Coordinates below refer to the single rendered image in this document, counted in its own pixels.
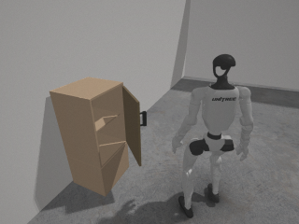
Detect robot right shin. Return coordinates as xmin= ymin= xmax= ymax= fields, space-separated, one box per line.
xmin=210 ymin=156 xmax=221 ymax=194

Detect left robot upper arm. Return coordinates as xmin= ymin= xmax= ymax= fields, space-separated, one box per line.
xmin=187 ymin=87 xmax=207 ymax=126

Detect handle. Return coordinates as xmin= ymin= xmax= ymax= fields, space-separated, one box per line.
xmin=140 ymin=111 xmax=147 ymax=127

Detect robot left hand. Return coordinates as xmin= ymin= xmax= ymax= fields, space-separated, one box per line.
xmin=172 ymin=137 xmax=183 ymax=154

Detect robot left forearm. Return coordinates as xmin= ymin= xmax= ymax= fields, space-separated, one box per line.
xmin=174 ymin=115 xmax=192 ymax=142

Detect robot right hand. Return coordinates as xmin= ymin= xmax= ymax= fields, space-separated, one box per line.
xmin=235 ymin=143 xmax=249 ymax=161

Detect cupboard door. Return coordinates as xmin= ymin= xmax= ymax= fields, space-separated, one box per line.
xmin=121 ymin=86 xmax=142 ymax=167

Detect robot right forearm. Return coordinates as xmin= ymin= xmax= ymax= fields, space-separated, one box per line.
xmin=239 ymin=118 xmax=254 ymax=147

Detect robot right foot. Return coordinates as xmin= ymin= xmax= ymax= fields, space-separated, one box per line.
xmin=207 ymin=183 xmax=220 ymax=203

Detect right robot upper arm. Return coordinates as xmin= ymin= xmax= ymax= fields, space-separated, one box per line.
xmin=236 ymin=86 xmax=253 ymax=126

